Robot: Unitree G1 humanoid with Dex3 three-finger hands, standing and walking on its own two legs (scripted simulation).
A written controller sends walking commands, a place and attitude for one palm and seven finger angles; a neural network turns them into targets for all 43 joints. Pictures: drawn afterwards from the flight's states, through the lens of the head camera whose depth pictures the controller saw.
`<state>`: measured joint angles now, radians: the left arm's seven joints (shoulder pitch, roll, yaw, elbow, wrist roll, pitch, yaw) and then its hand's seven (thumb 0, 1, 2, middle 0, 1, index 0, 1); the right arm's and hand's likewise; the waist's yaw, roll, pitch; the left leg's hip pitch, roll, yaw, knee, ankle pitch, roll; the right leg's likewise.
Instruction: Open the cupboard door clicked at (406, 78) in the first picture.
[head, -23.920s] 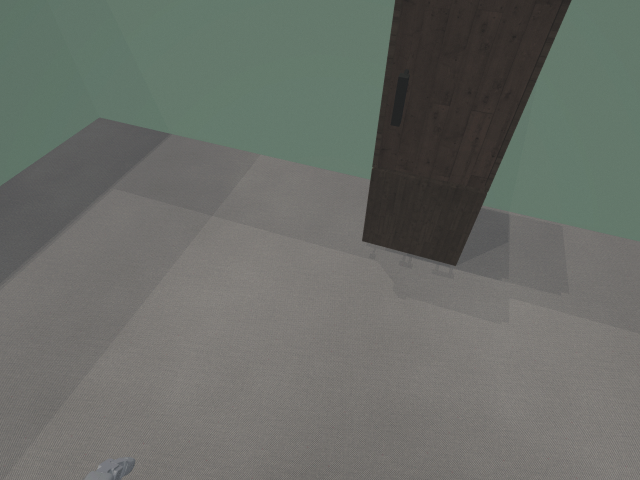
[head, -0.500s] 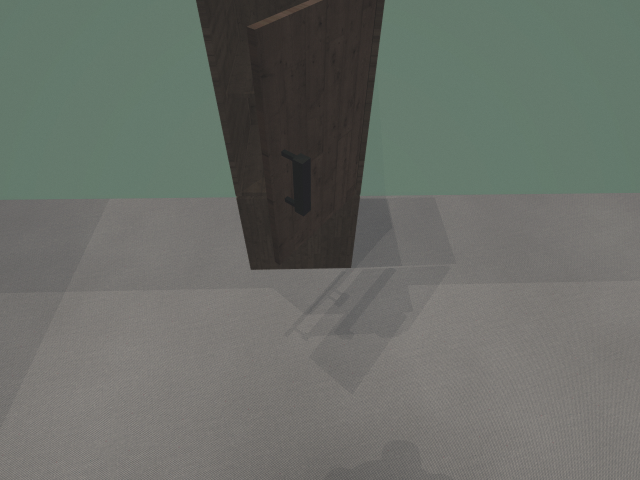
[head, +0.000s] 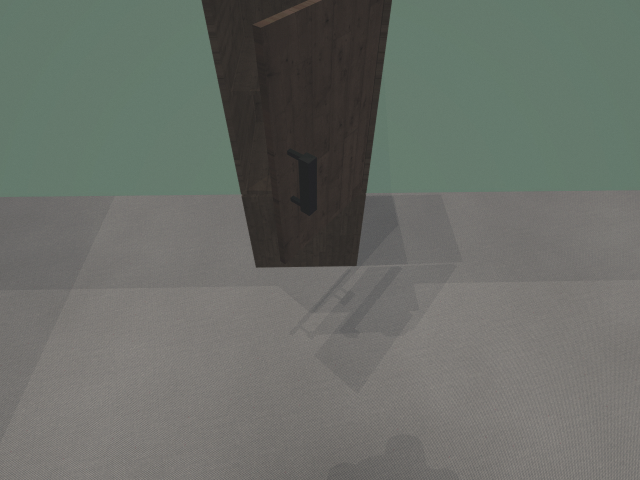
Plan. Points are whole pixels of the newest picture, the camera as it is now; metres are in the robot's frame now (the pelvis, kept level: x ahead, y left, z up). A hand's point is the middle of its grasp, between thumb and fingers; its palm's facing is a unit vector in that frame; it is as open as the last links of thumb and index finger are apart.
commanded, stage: walk to a spot facing it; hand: left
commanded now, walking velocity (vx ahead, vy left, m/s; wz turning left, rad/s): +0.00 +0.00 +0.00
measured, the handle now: (300, 181) +0.69 +0.08 -0.08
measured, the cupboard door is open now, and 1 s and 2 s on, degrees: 51 51 51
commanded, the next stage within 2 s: none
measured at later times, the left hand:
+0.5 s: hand out of the picture +0.07 +0.17 -0.18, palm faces -0.11 -0.96 -0.26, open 7.4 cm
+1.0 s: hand out of the picture +0.15 +0.15 -0.19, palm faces -0.34 -0.91 -0.22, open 7.4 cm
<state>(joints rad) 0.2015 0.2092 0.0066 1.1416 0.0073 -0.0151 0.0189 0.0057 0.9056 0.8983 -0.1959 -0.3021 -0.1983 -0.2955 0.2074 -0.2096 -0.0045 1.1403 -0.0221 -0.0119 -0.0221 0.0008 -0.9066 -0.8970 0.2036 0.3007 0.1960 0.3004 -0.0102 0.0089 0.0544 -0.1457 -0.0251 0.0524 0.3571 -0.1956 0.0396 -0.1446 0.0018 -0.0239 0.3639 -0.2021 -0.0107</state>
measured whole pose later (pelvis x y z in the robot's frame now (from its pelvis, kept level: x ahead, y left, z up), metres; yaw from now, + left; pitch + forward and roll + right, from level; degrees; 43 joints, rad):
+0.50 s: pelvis +0.00 -0.02 -0.01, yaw -9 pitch -1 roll +1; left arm 0.19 0.20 0.06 1.02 0.02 0.06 -0.01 0.01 0.91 0.90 -0.20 -0.30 -0.20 -0.30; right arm 0.18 -0.21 -0.04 1.03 -0.04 0.02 -0.04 0.00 -0.90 -0.90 0.21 0.30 0.20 0.30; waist 0.01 0.03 0.12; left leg -0.20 0.05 0.19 0.53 -0.31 0.01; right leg -0.34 0.00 0.00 0.76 -0.43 -0.01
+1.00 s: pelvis +0.02 -0.02 -0.01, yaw -25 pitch +2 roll +0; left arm 0.19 0.25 0.09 0.94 0.02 0.06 0.00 0.01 0.90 0.90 -0.20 -0.30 -0.20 -0.30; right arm 0.10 -0.20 -0.04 0.89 -0.02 0.00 -0.04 0.00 -0.91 -0.90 0.20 0.30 0.20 0.30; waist 0.03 -0.05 0.10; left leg -0.27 0.03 -0.01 0.55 -0.31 -0.02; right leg -0.43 0.10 0.13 0.83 -0.46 0.02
